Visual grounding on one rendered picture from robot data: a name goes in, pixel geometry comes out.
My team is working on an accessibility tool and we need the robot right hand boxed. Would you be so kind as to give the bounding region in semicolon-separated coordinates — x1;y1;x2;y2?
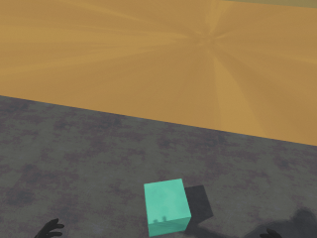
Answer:
260;228;282;238

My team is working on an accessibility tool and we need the carton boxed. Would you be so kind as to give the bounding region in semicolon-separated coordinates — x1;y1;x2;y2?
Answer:
144;178;191;237

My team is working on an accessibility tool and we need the robot left hand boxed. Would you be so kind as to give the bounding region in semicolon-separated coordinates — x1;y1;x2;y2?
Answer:
34;218;64;238

